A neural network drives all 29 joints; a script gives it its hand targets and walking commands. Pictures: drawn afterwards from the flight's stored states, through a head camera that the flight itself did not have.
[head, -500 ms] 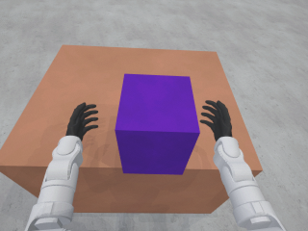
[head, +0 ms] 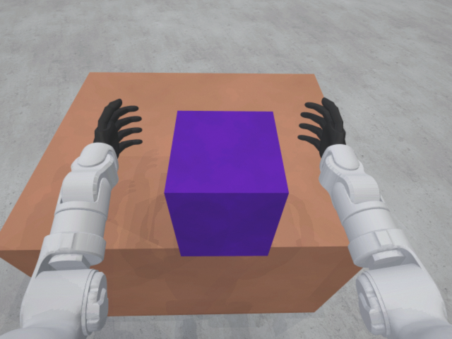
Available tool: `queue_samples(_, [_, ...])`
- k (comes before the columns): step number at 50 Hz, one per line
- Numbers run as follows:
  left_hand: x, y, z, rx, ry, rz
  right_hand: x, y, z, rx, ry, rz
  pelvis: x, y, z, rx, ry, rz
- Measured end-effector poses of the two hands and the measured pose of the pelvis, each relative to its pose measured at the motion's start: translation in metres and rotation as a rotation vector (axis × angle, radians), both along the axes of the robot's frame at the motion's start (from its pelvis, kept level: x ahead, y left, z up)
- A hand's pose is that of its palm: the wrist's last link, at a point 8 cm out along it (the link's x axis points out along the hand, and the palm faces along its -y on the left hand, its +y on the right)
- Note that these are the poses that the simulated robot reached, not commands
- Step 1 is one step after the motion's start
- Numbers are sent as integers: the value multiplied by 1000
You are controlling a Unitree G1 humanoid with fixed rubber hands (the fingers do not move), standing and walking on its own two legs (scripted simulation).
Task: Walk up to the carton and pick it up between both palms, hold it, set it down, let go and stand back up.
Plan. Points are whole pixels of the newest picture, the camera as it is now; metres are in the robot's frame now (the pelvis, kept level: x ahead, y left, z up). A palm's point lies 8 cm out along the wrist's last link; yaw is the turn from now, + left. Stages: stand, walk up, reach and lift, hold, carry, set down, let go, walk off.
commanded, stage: reach and lift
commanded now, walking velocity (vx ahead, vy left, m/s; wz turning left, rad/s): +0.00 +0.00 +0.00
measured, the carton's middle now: (224, 187) +0.42 +0.03 -0.01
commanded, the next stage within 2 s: none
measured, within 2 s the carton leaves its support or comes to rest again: neither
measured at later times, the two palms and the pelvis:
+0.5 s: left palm (103, 123) +0.42 +0.25 +0.16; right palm (312, 119) +0.45 -0.12 +0.17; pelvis -0.01 +0.00 +0.00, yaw +1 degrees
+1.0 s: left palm (131, 169) +0.41 +0.22 +0.05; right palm (306, 166) +0.44 -0.13 +0.06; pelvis -0.01 +0.00 -0.02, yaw +0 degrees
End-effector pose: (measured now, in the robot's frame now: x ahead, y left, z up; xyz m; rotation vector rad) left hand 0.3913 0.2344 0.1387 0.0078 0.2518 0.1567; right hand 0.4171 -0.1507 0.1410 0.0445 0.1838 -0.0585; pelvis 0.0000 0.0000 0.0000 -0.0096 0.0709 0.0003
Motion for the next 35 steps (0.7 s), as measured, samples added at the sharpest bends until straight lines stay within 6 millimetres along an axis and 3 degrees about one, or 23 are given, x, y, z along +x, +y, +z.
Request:
queue_samples(8, [19, 0, 11, -15, 18, 15, 13, 5, 17, -62, 68, 6, -8, -3, -1, -1, 40, -5])
queue_samples(20, [31, 12, 31, 32, 3, 45, 35, 29, 44, -55, 72, 25, -8, 1, -3, -11, 84, 15])
queue_samples(25, [33, 13, 19, 25, 17, 33, 35, 33, 25, -64, 119, 19, -6, 3, -3, -10, 76, 22])
queue_samples(35, [20, 3, -51, 21, 44, 6, 17, 30, -44, -57, 132, 12, -4, 4, -5, -14, 119, 21])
